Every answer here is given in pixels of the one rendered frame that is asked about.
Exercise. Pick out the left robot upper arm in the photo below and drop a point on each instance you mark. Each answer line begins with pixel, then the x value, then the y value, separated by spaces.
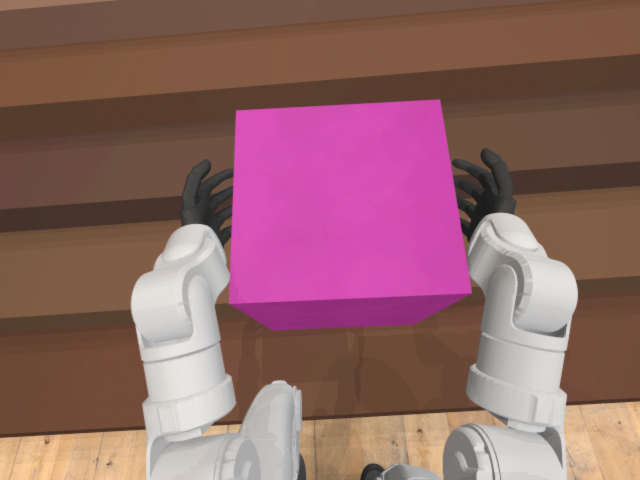
pixel 227 456

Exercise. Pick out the left robot thigh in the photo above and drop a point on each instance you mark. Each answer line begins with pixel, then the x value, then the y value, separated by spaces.
pixel 274 414

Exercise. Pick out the right robot upper arm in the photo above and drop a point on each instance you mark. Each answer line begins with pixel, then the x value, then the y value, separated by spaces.
pixel 483 452

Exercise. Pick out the carton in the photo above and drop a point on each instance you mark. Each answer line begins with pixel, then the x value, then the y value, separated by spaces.
pixel 344 216

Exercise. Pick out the robot right forearm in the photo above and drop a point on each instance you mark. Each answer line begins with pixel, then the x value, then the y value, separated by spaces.
pixel 529 303

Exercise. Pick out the robot right hand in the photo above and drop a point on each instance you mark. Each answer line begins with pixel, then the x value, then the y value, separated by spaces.
pixel 496 197

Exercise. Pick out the robot left hand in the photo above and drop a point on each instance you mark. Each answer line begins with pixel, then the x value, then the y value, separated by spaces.
pixel 198 208

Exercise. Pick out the robot left forearm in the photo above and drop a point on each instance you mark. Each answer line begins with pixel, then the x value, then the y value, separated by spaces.
pixel 173 308

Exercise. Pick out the left robot shin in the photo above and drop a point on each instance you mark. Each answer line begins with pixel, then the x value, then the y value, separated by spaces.
pixel 295 446

